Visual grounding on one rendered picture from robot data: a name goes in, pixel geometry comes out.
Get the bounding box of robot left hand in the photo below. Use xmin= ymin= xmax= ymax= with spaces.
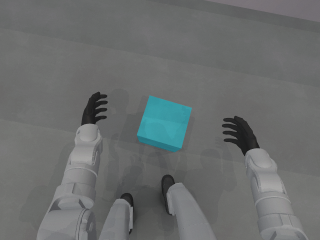
xmin=81 ymin=91 xmax=108 ymax=126

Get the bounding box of robot right foot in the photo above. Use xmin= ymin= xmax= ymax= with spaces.
xmin=161 ymin=174 xmax=175 ymax=216

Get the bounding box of carton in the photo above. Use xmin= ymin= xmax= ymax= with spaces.
xmin=137 ymin=95 xmax=192 ymax=153

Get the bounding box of robot left forearm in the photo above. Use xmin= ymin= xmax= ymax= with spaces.
xmin=36 ymin=123 xmax=103 ymax=240

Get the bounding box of left robot upper arm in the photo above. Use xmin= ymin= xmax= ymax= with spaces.
xmin=38 ymin=208 xmax=97 ymax=240

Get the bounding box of robot right hand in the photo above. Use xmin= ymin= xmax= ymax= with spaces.
xmin=222 ymin=116 xmax=260 ymax=156

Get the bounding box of robot right forearm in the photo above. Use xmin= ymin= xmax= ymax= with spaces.
xmin=244 ymin=148 xmax=309 ymax=240

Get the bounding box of robot right shin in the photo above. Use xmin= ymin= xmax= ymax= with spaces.
xmin=167 ymin=183 xmax=188 ymax=193

